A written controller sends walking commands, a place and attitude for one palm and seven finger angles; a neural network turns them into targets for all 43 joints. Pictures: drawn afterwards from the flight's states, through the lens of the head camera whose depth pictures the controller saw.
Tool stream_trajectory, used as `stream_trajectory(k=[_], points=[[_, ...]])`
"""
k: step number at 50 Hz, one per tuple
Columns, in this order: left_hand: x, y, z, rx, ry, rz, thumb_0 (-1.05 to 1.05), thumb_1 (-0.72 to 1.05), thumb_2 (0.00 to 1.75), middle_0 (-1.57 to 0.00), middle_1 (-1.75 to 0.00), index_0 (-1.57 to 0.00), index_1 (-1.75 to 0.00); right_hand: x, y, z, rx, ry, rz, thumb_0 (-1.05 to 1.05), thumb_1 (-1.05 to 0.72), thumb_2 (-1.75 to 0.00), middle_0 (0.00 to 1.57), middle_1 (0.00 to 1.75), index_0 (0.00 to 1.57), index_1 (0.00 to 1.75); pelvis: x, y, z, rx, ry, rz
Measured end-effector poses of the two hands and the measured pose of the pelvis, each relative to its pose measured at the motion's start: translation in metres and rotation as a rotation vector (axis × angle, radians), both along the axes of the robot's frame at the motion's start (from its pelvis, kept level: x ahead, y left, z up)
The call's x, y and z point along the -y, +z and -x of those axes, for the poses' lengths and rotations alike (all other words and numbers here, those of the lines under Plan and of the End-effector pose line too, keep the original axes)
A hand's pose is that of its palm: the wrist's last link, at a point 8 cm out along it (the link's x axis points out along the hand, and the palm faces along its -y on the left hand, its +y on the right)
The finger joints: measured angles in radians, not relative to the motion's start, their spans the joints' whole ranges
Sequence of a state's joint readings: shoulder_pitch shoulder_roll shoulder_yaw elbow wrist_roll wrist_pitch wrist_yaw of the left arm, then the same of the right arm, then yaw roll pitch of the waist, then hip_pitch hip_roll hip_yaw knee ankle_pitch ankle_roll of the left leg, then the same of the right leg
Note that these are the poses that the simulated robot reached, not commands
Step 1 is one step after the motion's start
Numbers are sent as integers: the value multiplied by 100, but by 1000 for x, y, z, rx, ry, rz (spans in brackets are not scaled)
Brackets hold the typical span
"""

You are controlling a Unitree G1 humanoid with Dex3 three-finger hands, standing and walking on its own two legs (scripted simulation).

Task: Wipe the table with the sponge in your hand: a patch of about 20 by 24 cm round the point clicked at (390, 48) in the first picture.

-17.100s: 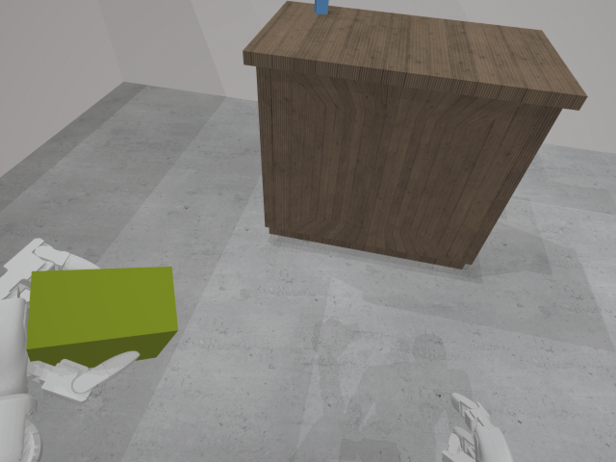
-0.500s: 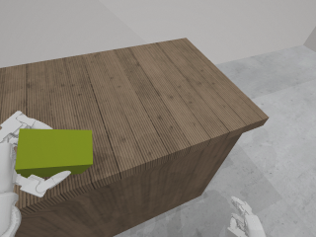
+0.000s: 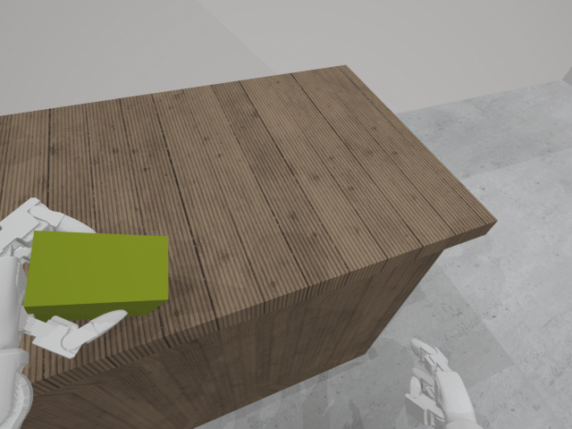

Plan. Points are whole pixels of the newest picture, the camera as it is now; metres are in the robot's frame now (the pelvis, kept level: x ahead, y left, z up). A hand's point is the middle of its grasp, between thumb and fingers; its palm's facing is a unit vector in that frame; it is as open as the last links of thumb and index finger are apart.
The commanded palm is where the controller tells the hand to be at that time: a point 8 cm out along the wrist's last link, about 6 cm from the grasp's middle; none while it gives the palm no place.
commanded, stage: look again from close up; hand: left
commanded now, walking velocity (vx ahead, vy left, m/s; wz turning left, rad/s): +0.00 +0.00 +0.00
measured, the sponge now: (118, 279) +0.23 +0.22 +0.13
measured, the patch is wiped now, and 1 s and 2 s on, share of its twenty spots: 0.00 0.00 0.00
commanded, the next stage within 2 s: turn the palm down, sponge in hand in 0.20 s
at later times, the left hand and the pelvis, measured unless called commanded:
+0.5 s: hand (52, 247) +0.23 +0.27 +0.18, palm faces +0.37 -0.78 -0.50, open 10.6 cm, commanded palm +0.17 +0.28 +0.19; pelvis -0.01 -0.01 -0.01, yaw +0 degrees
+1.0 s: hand (83, 277) +0.21 +0.22 +0.18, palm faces +0.28 -0.55 -0.78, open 10.6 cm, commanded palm +0.16 +0.26 +0.23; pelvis -0.03 -0.06 -0.02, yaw +1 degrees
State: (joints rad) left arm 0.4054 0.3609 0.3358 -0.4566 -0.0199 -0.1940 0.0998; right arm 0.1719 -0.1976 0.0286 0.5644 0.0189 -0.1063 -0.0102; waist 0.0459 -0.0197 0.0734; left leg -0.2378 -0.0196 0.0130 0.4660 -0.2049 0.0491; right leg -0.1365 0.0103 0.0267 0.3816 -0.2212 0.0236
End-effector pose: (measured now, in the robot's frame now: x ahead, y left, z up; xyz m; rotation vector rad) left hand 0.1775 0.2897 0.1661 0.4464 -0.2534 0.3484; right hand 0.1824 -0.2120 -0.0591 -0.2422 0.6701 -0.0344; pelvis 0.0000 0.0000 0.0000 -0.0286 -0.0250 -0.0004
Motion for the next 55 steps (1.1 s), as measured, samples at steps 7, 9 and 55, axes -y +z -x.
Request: stream_trajectory(k=[7,9,55], points=[[3,1,-3,-8,-10,-7,-1,-54,103,-66,-134,-68,-134,7,-2,6,-15,-31,4,1,-90,-90,20,30,20,30,1,0,-1,0,-4,-1],[3,1,-3,-11,-13,-8,-1,-54,103,-66,-134,-68,-134,8,-3,8,-18,-38,3,1,-90,-90,20,30,20,30,1,0,-2,0,-4,-1],[40,67,3,-233,139,-507,-1,-54,103,-68,-132,-69,-132,62,-34,-4,41,-21,-22,1,-90,-90,20,30,20,30,58,-19,19,36,18,-31]])
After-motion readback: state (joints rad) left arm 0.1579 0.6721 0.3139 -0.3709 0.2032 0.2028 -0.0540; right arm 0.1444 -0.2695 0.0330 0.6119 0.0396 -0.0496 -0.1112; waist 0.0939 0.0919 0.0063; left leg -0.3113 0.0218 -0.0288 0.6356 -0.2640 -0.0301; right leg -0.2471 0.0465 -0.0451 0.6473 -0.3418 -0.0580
